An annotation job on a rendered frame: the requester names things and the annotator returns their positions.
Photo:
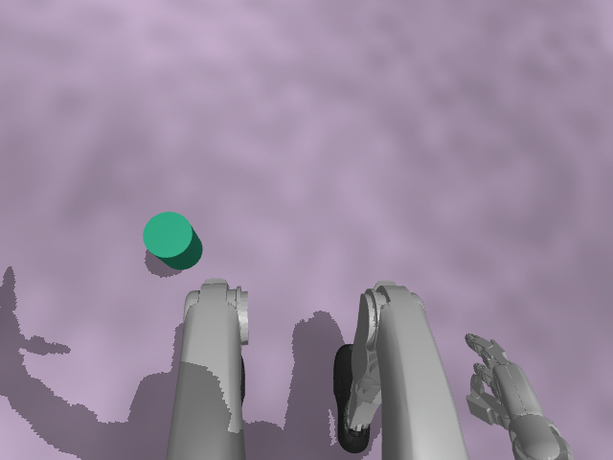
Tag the right robot arm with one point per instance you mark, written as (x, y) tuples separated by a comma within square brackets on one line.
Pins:
[(535, 437)]

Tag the right robot foot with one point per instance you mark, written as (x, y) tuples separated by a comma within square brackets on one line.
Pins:
[(350, 440)]

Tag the right robot hand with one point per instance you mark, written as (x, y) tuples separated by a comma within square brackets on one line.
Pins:
[(508, 384)]

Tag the can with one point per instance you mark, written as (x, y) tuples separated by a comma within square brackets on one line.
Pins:
[(170, 237)]

